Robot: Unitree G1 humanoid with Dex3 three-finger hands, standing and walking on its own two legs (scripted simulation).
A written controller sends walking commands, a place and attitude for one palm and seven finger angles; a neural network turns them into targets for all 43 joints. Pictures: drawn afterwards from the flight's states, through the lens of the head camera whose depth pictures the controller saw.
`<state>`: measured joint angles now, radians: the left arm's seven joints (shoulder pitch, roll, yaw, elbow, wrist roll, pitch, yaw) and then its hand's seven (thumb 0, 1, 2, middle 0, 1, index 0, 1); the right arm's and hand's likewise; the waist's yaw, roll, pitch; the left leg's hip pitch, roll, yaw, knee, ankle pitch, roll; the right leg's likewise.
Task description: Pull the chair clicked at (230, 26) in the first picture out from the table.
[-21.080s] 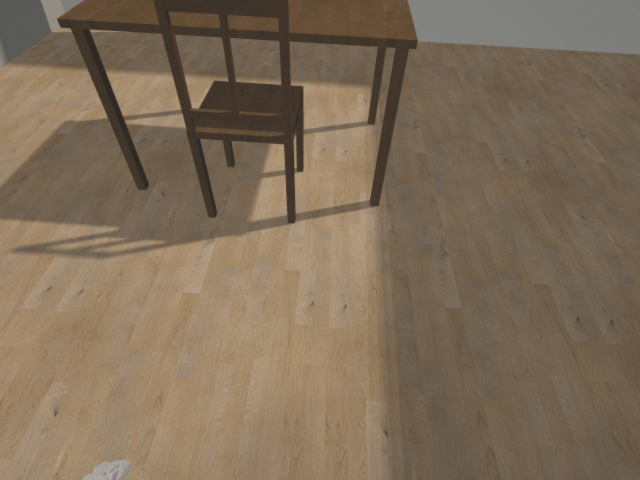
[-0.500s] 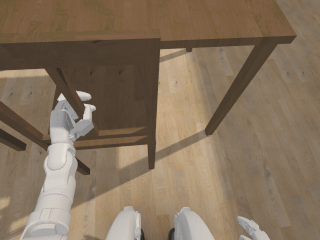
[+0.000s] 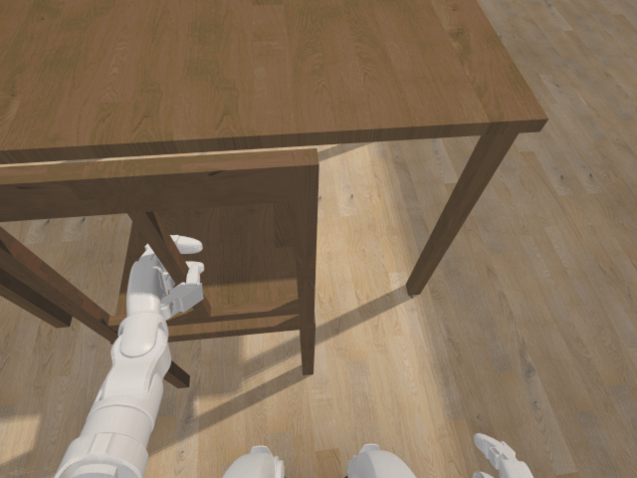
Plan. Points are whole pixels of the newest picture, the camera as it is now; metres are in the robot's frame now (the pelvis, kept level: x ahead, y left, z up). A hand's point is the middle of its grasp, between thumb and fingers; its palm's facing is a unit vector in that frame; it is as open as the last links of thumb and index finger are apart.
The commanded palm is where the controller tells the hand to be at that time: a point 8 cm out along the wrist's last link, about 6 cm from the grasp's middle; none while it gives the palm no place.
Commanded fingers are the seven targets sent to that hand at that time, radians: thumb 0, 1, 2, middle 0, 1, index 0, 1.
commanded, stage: step backward, pulling the chair out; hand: left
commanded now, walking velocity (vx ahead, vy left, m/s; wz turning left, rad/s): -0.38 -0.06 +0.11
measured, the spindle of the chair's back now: (179, 271) +0.39 +0.19 -0.03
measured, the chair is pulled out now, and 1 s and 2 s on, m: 0.07 0.21 0.35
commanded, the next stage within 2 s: none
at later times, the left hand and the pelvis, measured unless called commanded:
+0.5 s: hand (207, 334) +0.30 +0.14 -0.02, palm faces +0.04 -0.98 -0.17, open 5.2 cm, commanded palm +0.29 +0.19 -0.02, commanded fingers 0.00 0.90 0.90 -0.50 -1.45 -0.50 -1.45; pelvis -0.04 +0.00 +0.04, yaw -2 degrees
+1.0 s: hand (208, 395) +0.23 +0.13 -0.02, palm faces -0.01 -0.98 -0.19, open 5.2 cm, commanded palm +0.21 +0.18 -0.02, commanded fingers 0.00 0.90 0.90 -0.50 -1.45 -0.50 -1.45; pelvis -0.11 +0.00 +0.04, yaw +0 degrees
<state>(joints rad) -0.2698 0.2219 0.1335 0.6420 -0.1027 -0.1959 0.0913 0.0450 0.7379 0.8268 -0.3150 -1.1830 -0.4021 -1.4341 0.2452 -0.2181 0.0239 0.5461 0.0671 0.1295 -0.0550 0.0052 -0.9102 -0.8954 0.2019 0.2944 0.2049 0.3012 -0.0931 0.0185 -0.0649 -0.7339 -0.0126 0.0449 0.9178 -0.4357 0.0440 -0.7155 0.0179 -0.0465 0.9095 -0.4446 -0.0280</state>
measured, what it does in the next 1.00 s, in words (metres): walks backwards: left foot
